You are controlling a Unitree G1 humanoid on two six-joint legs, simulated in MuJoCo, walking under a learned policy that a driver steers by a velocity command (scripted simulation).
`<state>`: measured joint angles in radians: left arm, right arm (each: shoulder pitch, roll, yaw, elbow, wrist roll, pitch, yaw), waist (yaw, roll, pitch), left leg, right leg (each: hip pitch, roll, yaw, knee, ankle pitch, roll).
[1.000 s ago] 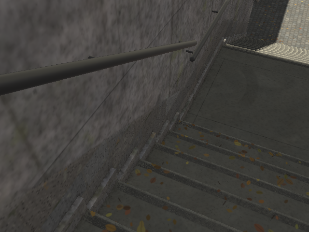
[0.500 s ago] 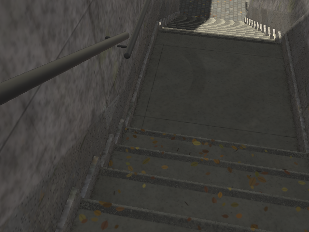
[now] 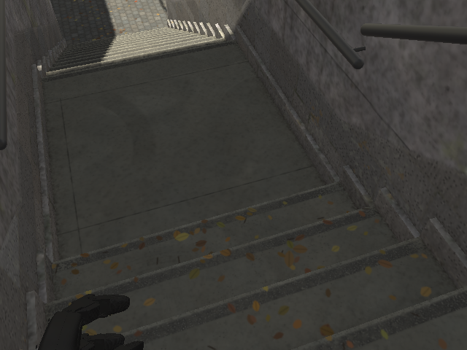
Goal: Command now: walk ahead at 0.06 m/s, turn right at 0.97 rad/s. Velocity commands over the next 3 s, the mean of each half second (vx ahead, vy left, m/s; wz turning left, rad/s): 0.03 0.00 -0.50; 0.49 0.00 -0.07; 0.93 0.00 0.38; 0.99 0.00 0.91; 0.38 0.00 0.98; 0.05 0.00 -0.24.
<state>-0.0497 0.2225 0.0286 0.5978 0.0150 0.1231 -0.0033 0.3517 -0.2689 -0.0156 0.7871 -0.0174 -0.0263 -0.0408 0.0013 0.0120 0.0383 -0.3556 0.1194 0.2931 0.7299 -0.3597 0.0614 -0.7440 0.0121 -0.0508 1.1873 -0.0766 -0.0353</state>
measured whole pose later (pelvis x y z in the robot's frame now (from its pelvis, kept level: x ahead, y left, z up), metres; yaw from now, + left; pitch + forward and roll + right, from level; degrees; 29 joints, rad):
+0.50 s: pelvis +0.02 +0.02 -0.02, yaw -15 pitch +0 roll -1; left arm 0.12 0.21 0.01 0.66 0.01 0.11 0.01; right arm 0.27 -0.23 0.01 0.68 -0.01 0.09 0.00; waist -0.01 -0.01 -0.05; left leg -0.32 0.00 0.03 0.82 -0.55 0.03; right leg -0.49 0.10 0.07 0.83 -0.36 -0.04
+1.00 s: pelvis +0.12 -0.04 +0.01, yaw -16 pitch +0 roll +0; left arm 0.11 0.27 0.03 0.80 0.03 -0.02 -0.02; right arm 0.32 -0.31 -0.07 0.83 -0.01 0.01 0.02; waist -0.03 0.04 0.03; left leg -0.33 -0.02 -0.08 0.96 -0.39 0.07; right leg -0.25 0.07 -0.06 0.60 -0.36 -0.08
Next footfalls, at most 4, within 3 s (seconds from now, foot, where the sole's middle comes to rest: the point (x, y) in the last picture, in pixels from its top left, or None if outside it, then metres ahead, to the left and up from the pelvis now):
0.10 right None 0.09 -0.10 -0.75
0.48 left None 0.05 0.11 -0.75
0.90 right None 0.12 -0.12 -0.75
1.36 left None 0.40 -0.07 -0.90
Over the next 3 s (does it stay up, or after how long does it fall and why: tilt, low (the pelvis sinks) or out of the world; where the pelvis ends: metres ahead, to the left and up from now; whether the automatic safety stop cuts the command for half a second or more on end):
stays up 1.15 -0.16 -0.60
